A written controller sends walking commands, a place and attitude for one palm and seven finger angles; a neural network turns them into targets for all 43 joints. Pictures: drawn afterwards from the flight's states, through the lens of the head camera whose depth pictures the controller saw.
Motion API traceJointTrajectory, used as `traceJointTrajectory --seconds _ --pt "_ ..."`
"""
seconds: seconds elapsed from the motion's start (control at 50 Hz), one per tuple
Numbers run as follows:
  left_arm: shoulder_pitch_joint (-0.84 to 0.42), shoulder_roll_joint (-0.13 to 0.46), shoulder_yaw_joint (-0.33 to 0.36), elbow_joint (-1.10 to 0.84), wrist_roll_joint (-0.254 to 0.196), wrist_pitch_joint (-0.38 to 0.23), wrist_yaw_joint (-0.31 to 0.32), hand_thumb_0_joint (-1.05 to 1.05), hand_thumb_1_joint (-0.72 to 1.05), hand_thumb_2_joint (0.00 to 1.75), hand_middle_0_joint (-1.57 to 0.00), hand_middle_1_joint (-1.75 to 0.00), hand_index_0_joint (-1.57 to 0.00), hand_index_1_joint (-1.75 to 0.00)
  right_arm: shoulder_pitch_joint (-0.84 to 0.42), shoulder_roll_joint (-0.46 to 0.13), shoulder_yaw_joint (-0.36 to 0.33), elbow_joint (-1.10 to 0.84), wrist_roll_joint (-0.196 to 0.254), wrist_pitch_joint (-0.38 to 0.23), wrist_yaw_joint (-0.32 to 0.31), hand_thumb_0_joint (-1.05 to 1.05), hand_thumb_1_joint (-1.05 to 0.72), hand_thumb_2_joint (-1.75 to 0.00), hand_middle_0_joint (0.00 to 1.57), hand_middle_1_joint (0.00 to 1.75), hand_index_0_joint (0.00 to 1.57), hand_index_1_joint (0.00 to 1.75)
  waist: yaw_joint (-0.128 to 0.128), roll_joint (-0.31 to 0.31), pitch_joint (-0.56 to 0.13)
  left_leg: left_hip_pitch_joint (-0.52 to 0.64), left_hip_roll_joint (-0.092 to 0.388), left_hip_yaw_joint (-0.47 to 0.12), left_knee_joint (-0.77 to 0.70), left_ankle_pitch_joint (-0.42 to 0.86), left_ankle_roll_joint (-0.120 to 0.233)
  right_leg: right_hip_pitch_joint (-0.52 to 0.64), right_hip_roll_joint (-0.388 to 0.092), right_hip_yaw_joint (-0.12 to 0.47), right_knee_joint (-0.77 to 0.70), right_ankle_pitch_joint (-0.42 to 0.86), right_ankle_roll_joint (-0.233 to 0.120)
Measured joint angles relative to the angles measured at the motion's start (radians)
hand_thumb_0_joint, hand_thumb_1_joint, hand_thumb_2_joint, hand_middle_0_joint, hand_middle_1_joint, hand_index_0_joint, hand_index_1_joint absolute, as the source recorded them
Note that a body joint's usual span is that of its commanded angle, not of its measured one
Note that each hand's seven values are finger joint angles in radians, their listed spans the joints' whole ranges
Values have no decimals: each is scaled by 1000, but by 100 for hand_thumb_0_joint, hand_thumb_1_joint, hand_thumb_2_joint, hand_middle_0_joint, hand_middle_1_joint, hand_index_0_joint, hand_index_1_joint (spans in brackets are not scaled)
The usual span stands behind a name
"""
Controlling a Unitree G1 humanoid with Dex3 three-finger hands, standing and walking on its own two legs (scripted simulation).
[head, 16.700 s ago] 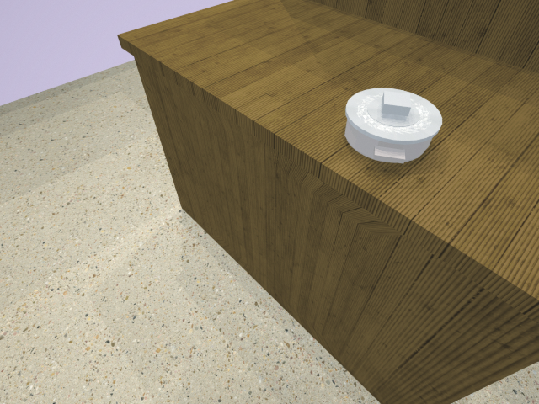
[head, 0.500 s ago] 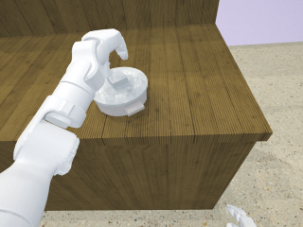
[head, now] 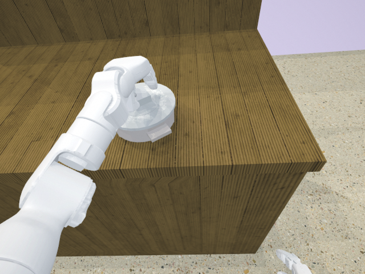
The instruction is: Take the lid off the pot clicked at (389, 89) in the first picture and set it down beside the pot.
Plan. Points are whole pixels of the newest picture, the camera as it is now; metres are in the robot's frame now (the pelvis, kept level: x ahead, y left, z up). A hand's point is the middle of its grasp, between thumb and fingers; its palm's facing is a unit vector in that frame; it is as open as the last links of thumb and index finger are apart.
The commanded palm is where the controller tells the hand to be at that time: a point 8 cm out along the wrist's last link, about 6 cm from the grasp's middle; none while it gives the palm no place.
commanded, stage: lower the open fingers around the knob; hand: left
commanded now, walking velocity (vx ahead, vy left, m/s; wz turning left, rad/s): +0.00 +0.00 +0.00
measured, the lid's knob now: (138, 97) +0.49 +0.10 +0.15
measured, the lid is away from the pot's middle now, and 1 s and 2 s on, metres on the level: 0.00 0.00 0.00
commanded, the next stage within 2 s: close the fingers and squeeze the knob in 0.34 s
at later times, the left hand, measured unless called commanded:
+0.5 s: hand (132, 99) +0.45 +0.11 +0.17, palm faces -0.29 -0.06 -0.96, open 10.0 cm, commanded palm +0.43 +0.12 +0.23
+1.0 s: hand (133, 98) +0.45 +0.11 +0.17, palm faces -0.30 -0.06 -0.95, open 8.6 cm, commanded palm +0.44 +0.11 +0.23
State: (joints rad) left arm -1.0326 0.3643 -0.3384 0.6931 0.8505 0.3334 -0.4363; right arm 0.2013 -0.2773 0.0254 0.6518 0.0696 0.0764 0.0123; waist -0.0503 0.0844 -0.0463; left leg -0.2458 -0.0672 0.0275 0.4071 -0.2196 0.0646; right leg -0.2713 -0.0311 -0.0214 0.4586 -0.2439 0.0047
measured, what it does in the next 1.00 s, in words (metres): stands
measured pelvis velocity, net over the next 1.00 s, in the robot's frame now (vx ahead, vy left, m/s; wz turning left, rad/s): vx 0.00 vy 0.00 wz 0.00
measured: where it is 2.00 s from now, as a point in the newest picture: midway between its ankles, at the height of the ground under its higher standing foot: outside the picture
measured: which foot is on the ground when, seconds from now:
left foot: down 0.00-1.00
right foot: down 0.00-1.00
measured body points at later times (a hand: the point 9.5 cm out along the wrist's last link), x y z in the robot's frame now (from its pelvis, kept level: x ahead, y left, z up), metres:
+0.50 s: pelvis +0.00 +0.00 +0.00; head +0.01 -0.04 +0.45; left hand +0.46 +0.11 +0.23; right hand +0.12 -0.25 -0.13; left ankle -0.01 +0.08 -0.74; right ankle -0.01 -0.12 -0.74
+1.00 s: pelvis +0.00 +0.00 +0.00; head +0.01 -0.03 +0.45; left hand +0.46 +0.11 +0.22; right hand +0.11 -0.25 -0.13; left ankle -0.01 +0.08 -0.74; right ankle -0.01 -0.12 -0.74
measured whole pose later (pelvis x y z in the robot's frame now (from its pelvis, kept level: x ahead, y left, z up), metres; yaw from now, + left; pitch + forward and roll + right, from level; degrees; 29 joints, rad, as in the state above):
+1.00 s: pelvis +0.00 +0.00 +0.00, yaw +0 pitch +3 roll +0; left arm -1.05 0.36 -0.34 0.78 0.85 0.33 -0.43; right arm 0.23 -0.28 0.03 0.67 0.07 0.07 0.00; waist -0.06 0.08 -0.05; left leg -0.25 -0.06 0.03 0.41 -0.22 0.06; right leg -0.27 -0.03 -0.02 0.45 -0.24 0.00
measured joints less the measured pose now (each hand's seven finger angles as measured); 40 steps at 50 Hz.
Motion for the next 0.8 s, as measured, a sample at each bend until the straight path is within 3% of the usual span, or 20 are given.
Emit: traceJointTrajectory --seconds 0.5,0.66,0.8 --pt "7 -2 -2 49 -3 -3 12 0 -36 164 -87 -9 -87 -9 21 1 1 16 -2 4 -11 1 -91 -90 19 30 20 30 -7 -4 -2 -1 3 -4 7 -1 -3 3 3 -4 1 1 -3" --pt "-13 -5 -5 80 -4 -6 15 0 -22 134 -76 -30 -76 -30 19 4 3 21 -2 -1 -17 1 -91 -90 19 30 20 30 -10 -6 2 -6 2 -3 8 1 -2 -3 2 -3 4 2 -2" --pt "-40 -11 1 127 3 -10 18 0 -12 122 -70 -52 -69 -52 21 6 5 22 -4 -6 -20 1 -91 -90 19 30 20 30 -13 -8 -1 -13 2 -1 8 1 -2 -12 3 0 5 2 -2"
